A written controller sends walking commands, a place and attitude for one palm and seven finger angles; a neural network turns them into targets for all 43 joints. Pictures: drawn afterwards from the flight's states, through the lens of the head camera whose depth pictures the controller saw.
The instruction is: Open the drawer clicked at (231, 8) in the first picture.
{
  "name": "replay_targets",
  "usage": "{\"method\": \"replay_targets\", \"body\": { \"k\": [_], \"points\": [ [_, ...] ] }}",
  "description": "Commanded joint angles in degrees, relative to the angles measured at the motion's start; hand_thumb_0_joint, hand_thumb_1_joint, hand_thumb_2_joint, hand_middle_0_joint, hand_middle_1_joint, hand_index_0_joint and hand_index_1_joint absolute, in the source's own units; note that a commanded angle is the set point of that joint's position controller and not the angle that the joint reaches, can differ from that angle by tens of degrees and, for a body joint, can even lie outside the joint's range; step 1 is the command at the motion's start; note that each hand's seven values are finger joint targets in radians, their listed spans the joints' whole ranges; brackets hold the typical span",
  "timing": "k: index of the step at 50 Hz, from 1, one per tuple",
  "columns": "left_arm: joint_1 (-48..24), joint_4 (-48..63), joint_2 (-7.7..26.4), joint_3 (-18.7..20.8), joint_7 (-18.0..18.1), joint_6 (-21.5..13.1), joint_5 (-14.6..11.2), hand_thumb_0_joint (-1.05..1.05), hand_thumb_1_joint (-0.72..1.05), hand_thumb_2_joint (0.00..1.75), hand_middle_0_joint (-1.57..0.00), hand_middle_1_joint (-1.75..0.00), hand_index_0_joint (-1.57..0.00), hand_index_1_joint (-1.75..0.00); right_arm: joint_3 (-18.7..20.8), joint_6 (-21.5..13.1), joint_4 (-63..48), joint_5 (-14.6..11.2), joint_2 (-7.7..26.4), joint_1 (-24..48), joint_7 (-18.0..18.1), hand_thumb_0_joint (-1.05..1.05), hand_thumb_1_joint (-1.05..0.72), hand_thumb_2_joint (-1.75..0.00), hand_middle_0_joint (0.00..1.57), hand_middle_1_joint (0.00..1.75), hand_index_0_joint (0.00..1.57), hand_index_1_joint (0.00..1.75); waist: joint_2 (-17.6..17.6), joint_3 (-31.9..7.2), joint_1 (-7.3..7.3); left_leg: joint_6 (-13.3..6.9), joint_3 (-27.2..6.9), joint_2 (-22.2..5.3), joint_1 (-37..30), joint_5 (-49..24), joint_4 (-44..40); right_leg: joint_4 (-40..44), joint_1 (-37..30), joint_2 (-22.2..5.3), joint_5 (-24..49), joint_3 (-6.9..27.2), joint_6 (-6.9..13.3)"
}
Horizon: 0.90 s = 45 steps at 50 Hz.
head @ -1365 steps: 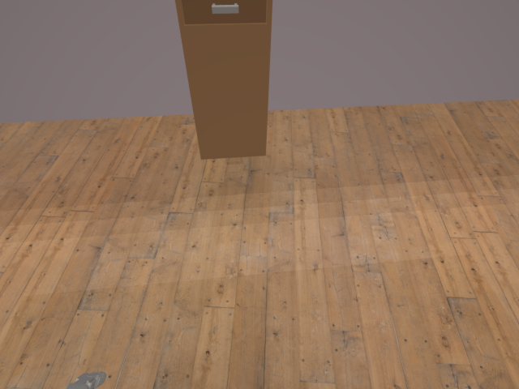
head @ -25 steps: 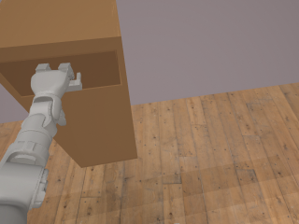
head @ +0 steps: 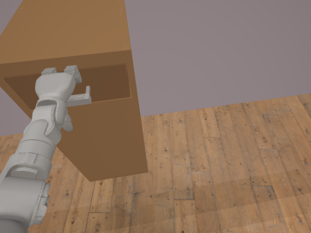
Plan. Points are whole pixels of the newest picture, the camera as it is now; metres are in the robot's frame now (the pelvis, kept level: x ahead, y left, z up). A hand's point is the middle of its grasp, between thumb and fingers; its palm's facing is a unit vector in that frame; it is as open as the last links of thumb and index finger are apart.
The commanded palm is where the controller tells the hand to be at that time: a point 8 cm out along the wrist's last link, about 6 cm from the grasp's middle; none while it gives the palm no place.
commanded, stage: lift the fingers back up to retry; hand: left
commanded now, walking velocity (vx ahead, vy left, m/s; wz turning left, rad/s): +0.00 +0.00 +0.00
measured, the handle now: (73, 95) +0.49 +0.26 +0.06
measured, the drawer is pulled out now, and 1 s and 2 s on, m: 0.00 0.00 0.00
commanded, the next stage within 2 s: re-aim the fingers above the handle in 0.34 s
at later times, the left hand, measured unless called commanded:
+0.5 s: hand (62, 97) +0.44 +0.26 +0.11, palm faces -0.04 +0.00 -1.00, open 13.8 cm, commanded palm +0.42 +0.25 +0.18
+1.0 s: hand (59, 96) +0.44 +0.26 +0.11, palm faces -0.04 +0.01 -1.00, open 13.7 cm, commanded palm +0.42 +0.26 +0.17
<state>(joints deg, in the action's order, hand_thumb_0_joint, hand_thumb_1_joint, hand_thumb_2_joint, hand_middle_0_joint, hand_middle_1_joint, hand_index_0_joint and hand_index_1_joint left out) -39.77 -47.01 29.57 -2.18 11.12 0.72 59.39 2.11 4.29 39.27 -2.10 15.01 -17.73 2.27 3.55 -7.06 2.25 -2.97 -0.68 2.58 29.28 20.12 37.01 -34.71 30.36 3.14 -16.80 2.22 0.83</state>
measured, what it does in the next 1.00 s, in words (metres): stands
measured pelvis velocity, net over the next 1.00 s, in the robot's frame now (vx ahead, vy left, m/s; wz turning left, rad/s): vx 0.00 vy -0.01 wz -0.01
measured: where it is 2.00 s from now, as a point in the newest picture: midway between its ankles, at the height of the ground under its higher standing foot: outside the picture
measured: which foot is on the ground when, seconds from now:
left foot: down 0.00-1.00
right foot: down 0.00-1.00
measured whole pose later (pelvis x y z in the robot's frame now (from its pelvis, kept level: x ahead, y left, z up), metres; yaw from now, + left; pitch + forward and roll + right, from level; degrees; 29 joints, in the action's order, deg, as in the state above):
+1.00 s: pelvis +0.00 -0.01 +0.01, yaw +0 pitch +10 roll +0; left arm -41.2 -48.4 32.5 -0.8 4.6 0.4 58.8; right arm 0.6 6.3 38.3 -2.8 15.1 -16.1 3.7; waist 3.1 -5.6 2.1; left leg -2.2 -0.3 2.1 24.6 18.1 32.5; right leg -31.7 26.6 3.5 -15.2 2.7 1.6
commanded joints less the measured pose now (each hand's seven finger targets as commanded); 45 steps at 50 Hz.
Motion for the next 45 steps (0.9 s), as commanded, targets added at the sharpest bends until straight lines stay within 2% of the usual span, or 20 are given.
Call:
{"method": "replay_targets", "body": {
  "k": [1, 2, 3, 5, 7, 11, 12, 16, 19, 21, 22, 24, 25, 26, 29, 30, 31, 37, 43, 45],
  "points": [
    [-27.1, 14.5, 15.4, 3.9, 1.2, 2.1, -1.1, 0.0, -0.5, 0.3, -0.3, -1.2, -0.3, -1.2, 2.7, -1.2, -5.7, -0.4, 8.3, 0.6, 0.7, 0.0, -0.9, -0.9, 0.2, 0.3, 0.2, 0.3, 0.1, -20.9, 0.09, 1.1, -0.6, -1.9, -14.4, -29.6, -3.6, 2.6, -11.9, -0.3, 19.0, -2.2, 1.4],
    [-27.9, 14.0, 14.9, 3.3, 0.5, 2.8, -1.3, 0.0, -0.5, 0.3, -0.3, -1.2, -0.3, -1.2, 2.5, -1.0, -5.6, -0.4, 8.4, 0.8, 0.8, 0.0, -0.9, -0.9, 0.2, 0.3, 0.2, 0.3, -0.9, -19.9, 0.48, 1.0, -0.4, -1.8, -14.5, -28.8, -3.9, 3.1, -11.9, -0.4, 19.1, -2.3, 1.3],
    [-28.4, 14.7, 16.9, 4.8, 0.0, 3.0, -1.2, 0.0, -0.5, 0.3, -0.3, -1.2, -0.3, -1.2, 2.5, -0.9, -5.6, -0.5, 8.5, 1.0, 1.0, 0.0, -0.9, -0.9, 0.2, 0.3, 0.2, 0.3, -0.9, -20.1, -0.09, 1.1, -0.5, -1.9, -14.5, -29.5, -4.2, 3.1, -12.7, -0.5, 19.6, -2.3, 1.4],
    [-29.4, 16.6, 15.7, 3.0, -1.5, 3.4, -1.6, 0.0, -0.5, 0.3, -0.3, -1.2, -0.3, -1.2, 2.3, -0.7, -6.3, -0.5, 8.4, 1.8, 1.1, 0.0, -0.9, -0.9, 0.2, 0.3, 0.2, 0.3, -0.4, -21.1, 0.18, 1.1, -0.6, -1.8, -16.0, -30.6, -4.5, 3.7, -14.0, -0.7, 20.1, -2.1, 1.5],
    [-29.1, 15.9, 17.9, 4.7, -2.6, 3.5, -1.6, 0.0, -0.5, 0.3, -0.3, -1.2, -0.3, -1.2, 2.0, -0.5, -6.0, -0.6, 8.4, 2.3, 1.4, 0.0, -0.9, -0.9, 0.2, 0.3, 0.2, 0.3, -0.7, -20.2, -0.35, 1.0, -0.4, -1.7, -15.8, -30.0, -5.0, 3.9, -14.8, -0.8, 20.7, -2.1, 1.4],
    [-25.8, 15.0, 15.5, 2.9, -5.1, 3.1, -1.8, 0.0, -0.5, 0.3, -0.3, -1.2, -0.3, -1.2, 1.6, -0.1, -6.5, -0.7, 8.0, 3.0, 1.4, 0.0, -0.9, -0.9, 0.2, 0.3, 0.2, 0.3, -1.8, -18.9, -0.65, 1.1, -0.3, -1.7, -15.8, -31.4, -5.2, 4.1, -15.2, -1.0, 21.7, -2.1, 1.4],
    [-23.4, 14.9, 16.1, 3.9, -5.5, 2.9, -2.0, 0.0, -0.5, 0.3, -0.3, -1.2, -0.3, -1.2, 1.7, 0.1, -6.8, -0.6, 8.1, 3.1, 1.4, 0.0, -0.9, -0.9, 0.2, 0.3, 0.2, 0.3, -2.3, -19.1, -1.56, 1.1, -0.2, -1.6, -15.7, -32.4, -5.3, 4.1, -16.0, -1.0, 22.7, -2.1, 1.4],
    [-24.1, 14.3, 13.3, 0.9, -7.1, 2.2, -2.1, 0.0, -0.5, 0.3, -0.3, -1.2, -0.3, -1.2, 1.3, 0.6, -7.2, -0.9, 8.0, 4.0, 1.4, 0.0, -0.9, -0.9, 0.2, 0.3, 0.2, 0.3, -2.9, -15.9, -0.68, 0.9, 0.1, -1.5, -14.5, -28.5, -5.6, 4.6, -14.5, -1.2, 20.7, -2.0, 1.3],
    [-26.6, 14.9, 15.0, 2.0, -7.2, 1.2, -1.7, 0.0, -0.5, 0.3, -0.3, -1.2, -0.3, -1.2, 1.3, 0.6, -7.1, -0.8, 8.1, 3.7, 1.7, 0.0, -0.9, -0.9, 0.2, 0.3, 0.2, 0.3, -2.3, -16.1, -0.56, 0.9, -0.1, -1.4, -14.7, -27.4, -5.4, 4.5, -13.8, -1.2, 20.0, -1.9, 1.5],
    [-29.6, 19.0, 14.2, 1.2, -6.8, -0.4, -1.9, 0.0, -0.5, 0.3, -0.3, -1.2, -0.3, -1.2, 1.7, 0.3, -7.3, -0.5, 7.7, 3.6, 1.5, 0.0, -0.9, -0.9, 0.2, 0.3, 0.2, 0.3, 0.0, -19.7, -0.49, 0.9, -0.4, -1.3, -16.6, -29.3, -4.8, 4.1, -14.1, -1.2, 20.7, -1.6, 1.6],
    [-28.1, 19.7, 16.1, 3.5, -6.3, -1.0, -1.8, 0.0, -0.5, 0.3, -0.3, -1.2, -0.3, -1.2, 2.0, 0.2, -7.3, -0.3, 7.6, 3.4, 1.6, 0.0, -0.9, -0.9, 0.2, 0.3, 0.2, 0.3, 0.8, -21.1, -1.09, 0.8, -0.1, -1.2, -17.4, -30.7, -4.3, 3.8, -14.7, -1.1, 21.6, -1.4, 1.7],
    [-29.8, 22.0, 12.9, 0.9, -5.6, -1.8, -2.3, 0.0, -0.5, 0.3, -0.3, -1.2, -0.3, -1.2, 2.0, -0.1, -7.2, -0.1, 7.2, 3.3, 1.3, 0.0, -0.9, -0.9, 0.2, 0.3, 0.2, 0.3, 1.9, -22.2, -0.38, 1.1, -0.4, -1.3, -18.8, -33.0, -3.7, 3.4, -13.5, -1.0, 22.2, -1.7, 1.6],
    [-28.9, 22.0, 12.6, 1.3, -5.3, -1.8, -2.8, 0.0, -0.5, 0.3, -0.3, -1.2, -0.3, -1.2, 2.3, -0.2, -7.1, -0.1, 7.2, 2.9, 1.1, 0.0, -0.9, -0.9, 0.2, 0.3, 0.2, 0.3, -0.1, -22.6, -0.17, 1.0, -0.6, -1.4, -18.7, -33.6, -3.4, 3.6, -14.1, -0.9, 22.3, -1.7, 1.5],
    [-28.4, 20.4, 15.3, 3.7, -4.6, -1.7, -2.5, 0.0, -0.5, 0.3, -0.3, -1.2, -0.3, -1.2, 2.2, -0.1, -6.5, -0.2, 7.4, 2.9, 1.2, 0.0, -0.9, -0.9, 0.2, 0.3, 0.2, 0.3, 0.5, -21.6, -0.51, 1.2, -0.5, -1.4, -17.8, -32.8, -3.5, 3.5, -13.7, -0.8, 22.2, -1.7, 1.5],
    [-28.6, 15.1, 15.2, 3.9, -3.1, -0.2, -2.0, 0.0, -0.5, 0.3, -0.3, -1.2, -0.3, -1.2, 1.7, 0.1, -5.5, -0.3, 7.4, 3.0, 1.1, 0.0, -0.9, -0.9, 0.2, 0.3, 0.2, 0.3, -1.0, -18.1, -0.67, 1.4, -0.4, -1.3, -14.7, -29.4, -4.4, 3.3, -12.8, -0.8, 20.3, -2.4, 1.7],
    [-29.6, 14.4, 16.7, 4.8, -2.7, 0.2, -1.8, 0.0, -0.5, 0.3, -0.3, -1.2, -0.3, -1.2, 1.8, 0.2, -5.3, -0.1, 7.9, 2.9, 1.0, 0.0, -0.9, -0.9, 0.2, 0.3, 0.2, 0.3, -1.5, -18.7, -0.58, 1.3, -0.1, -1.3, -14.0, -28.8, -4.7, 3.7, -14.1, -1.0, 20.6, -2.1, 1.7],
    [-28.5, 13.3, 18.5, 6.5, -2.4, 0.9, -1.4, 0.0, -0.5, 0.3, -0.3, -1.2, -0.3, -1.2, 1.7, 0.3, -5.4, -0.2, 7.7, 3.0, 1.1, 0.0, -0.9, -0.9, 0.2, 0.3, 0.2, 0.3, -1.2, -19.7, -1.6, 1.3, 0.2, -1.1, -13.2, -28.4, -4.9, 3.3, -15.6, -1.1, 21.4, -1.8, 1.7],
    [-25.8, 8.7, 19.5, 6.3, -3.2, 2.8, -0.6, 0.0, -0.5, 0.3, -0.3, -1.2, -0.3, -1.2, 1.1, 0.9, -6.0, -0.5, 7.9, 3.4, 1.6, 0.0, -0.9, -0.9, 0.2, 0.3, 0.2, 0.3, -3.8, -18.6, -1.84, 0.8, 1.0, -0.9, -10.2, -24.7, -6.0, 3.9, -18.2, -1.4, 21.3, -1.4, 1.2],
    [-25.3, 8.1, 19.8, 6.1, -4.0, 1.5, -0.5, 0.0, -0.5, 0.3, -0.3, -1.2, -0.3, -1.2, 1.1, 0.7, -7.0, -0.6, 8.0, 3.1, 2.1, 0.0, -0.9, -0.9, 0.2, 0.3, 0.2, 0.3, -3.2, -17.7, -1.83, 0.6, 1.5, -1.0, -9.4, -21.7, -6.8, 4.6, -18.0, -1.6, 19.1, -1.0, 1.1],
    [-23.9, 8.1, 21.7, 8.1, -4.1, 0.7, -0.9, 0.0, -0.5, 0.3, -0.3, -1.2, -0.3, -1.2, 1.3, 0.5, -7.2, -0.5, 8.3, 2.9, 2.3, 0.0, -0.9, -0.9, 0.2, 0.3, 0.2, 0.3, -4.1, -18.4, -1.98, 0.4, 1.6, -1.0, -8.8, -21.2, -6.8, 5.0, -19.7, -1.7, 19.3, -0.5, 1.0]
  ]
}}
